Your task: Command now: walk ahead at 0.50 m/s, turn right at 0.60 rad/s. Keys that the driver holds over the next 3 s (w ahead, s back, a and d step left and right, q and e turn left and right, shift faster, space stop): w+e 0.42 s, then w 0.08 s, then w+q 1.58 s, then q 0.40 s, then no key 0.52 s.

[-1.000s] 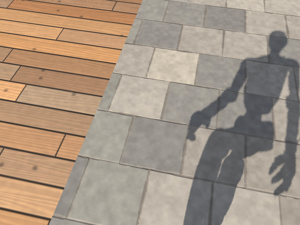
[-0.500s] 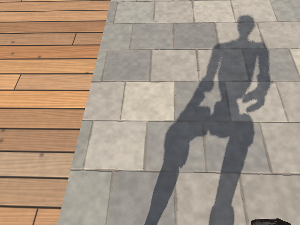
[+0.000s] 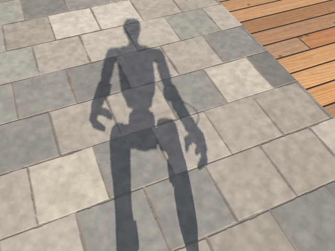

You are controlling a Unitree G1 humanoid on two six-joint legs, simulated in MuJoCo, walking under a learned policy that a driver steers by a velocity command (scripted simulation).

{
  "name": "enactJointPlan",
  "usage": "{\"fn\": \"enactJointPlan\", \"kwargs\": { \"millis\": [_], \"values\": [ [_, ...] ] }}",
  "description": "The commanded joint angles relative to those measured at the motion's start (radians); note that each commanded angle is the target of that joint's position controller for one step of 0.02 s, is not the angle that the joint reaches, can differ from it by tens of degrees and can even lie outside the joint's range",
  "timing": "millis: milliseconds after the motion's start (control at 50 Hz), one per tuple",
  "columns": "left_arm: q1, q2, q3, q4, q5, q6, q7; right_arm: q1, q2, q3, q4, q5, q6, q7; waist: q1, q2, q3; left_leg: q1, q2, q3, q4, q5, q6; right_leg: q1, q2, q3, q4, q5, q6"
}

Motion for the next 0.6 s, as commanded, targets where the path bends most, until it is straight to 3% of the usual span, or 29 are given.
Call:
{"fn": "enactJointPlan", "kwargs": {
  "millis": [20,80,120,140,160,180,200,220,240,260,280,320,360,420,480,600],
  "values": [
    [-0.108,0.006,-0.014,-0.098,0.0,-0.014,-0.016,-0.019,-0.131,-0.025,-0.057,0.002,-0.014,-0.006,0.008,0.131,0.037,-0.037,0.255,-0.059,-0.102,0.382,0.1,0.054,0.0,-0.063,-0.154,0.06,-0.012],
    [-0.157,0.019,-0.013,-0.126,0.008,-0.013,-0.017,0.028,-0.155,-0.031,-0.035,0.001,0.003,-0.015,-0.006,0.131,0.047,0.065,0.284,-0.022,-0.049,0.496,0.087,0.078,0.024,-0.108,-0.249,-0.036,-0.046],
    [-0.13,0.034,-0.005,-0.127,0.015,-0.012,-0.008,0.042,-0.183,-0.037,-0.023,-0.002,0.019,-0.022,0.014,0.151,0.013,0.119,0.292,0.019,0.079,0.792,0.074,0.163,0.084,-0.148,-0.288,-0.149,-0.082],
    [-0.065,0.048,0.003,-0.112,0.017,-0.015,-0.002,0.046,-0.198,-0.039,-0.019,-0.002,0.029,-0.025,0.043,0.158,-0.032,0.134,0.293,0.034,0.201,0.921,0.071,0.243,0.123,-0.159,-0.308,-0.195,-0.105],
    [0.061,0.067,0.016,-0.076,0.022,-0.023,0.008,0.04,-0.207,-0.039,-0.023,0.002,0.039,-0.026,0.099,0.143,-0.108,0.094,0.284,0.053,0.387,0.93,0.061,0.401,0.163,-0.157,-0.366,-0.188,-0.133],
    [0.237,0.118,0.04,-0.021,0.031,-0.03,0.024,0.027,-0.198,-0.035,-0.045,0.001,0.042,-0.024,0.177,0.081,-0.213,-0.076,0.263,0.065,0.648,0.724,0.03,0.663,0.119,-0.057,-0.414,-0.195,-0.174],
    [0.267,0.233,0.068,-0.028,0.028,-0.029,0.039,0.054,-0.085,-0.008,-0.123,0.011,0.036,-0.005,0.135,-0.15,-0.321,-0.5,0.138,0.058,0.991,-0.056,-0.026,0.994,-0.196,0.42,-0.449,-0.296,-0.282],
    [0.301,0.263,0.076,-0.054,-0.006,-0.017,0.049,-0.043,-0.144,-0.023,-0.167,0.0,0.03,0.001,0.168,-0.113,-0.378,-0.68,0.015,-0.136,1.173,-0.311,-0.05,1.039,-0.299,0.771,-0.592,-0.185,-0.351],
    [0.282,0.239,0.072,-0.03,-0.013,-0.01,0.059,-0.138,-0.145,-0.022,-0.194,0.002,0.024,0.006,0.164,-0.02,-0.236,-0.773,0.076,-0.21,1.164,-0.201,-0.039,0.969,-0.258,0.576,-0.594,-0.054,-0.324],
    [0.24,0.186,0.058,-0.019,-0.022,-0.014,0.065,-0.131,-0.124,-0.01,-0.188,0.006,0.013,0.006,0.121,0.018,-0.133,-0.737,0.112,-0.209,1.071,-0.122,-0.034,0.824,-0.222,0.458,-0.601,0.069,-0.293],
    [0.192,0.149,0.047,-0.022,-0.023,-0.022,0.067,-0.113,-0.123,-0.011,-0.173,-0.001,0.016,0.005,0.072,0.051,-0.077,-0.667,0.139,-0.214,0.981,-0.102,-0.036,0.705,-0.163,0.374,-0.619,0.155,-0.252],
    [0.139,0.113,0.032,-0.033,-0.032,-0.037,0.067,-0.057,-0.119,-0.011,-0.159,-0.03,0.052,0.008,0.011,0.028,-0.07,-0.55,0.149,-0.219,0.91,-0.102,-0.055,0.573,-0.096,0.29,-0.65,0.232,-0.233],
    [0.166,0.124,0.034,-0.022,-0.035,-0.054,0.061,-0.067,-0.107,-0.01,-0.166,-0.033,0.074,0.015,0.005,0.028,-0.069,-0.544,0.138,-0.205,0.86,-0.072,-0.071,0.533,-0.068,0.268,-0.672,0.253,-0.24],
    [0.232,0.144,0.04,-0.003,-0.032,-0.059,0.059,-0.185,-0.097,-0.007,-0.205,-0.031,0.082,0.017,0.038,0.019,-0.021,-0.62,0.133,-0.199,0.744,0.043,-0.087,0.523,-0.049,0.279,-0.711,0.169,-0.227],
    [0.296,0.13,0.034,0.02,-0.034,-0.064,0.06,-0.28,-0.091,-0.003,-0.228,-0.027,0.078,0.021,0.077,-0.001,-0.003,-0.668,0.124,-0.198,0.604,0.165,-0.083,0.59,-0.045,0.268,-0.717,0.186,-0.198],
    [0.384,0.131,0.021,0.063,-0.02,-0.078,0.071,-0.429,-0.084,0.01,-0.272,-0.012,0.061,0.036,0.139,-0.012,0.028,-0.66,0.086,-0.153,0.401,0.238,-0.017,0.746,-0.085,0.214,-0.699,0.328,-0.154]
  ]
}}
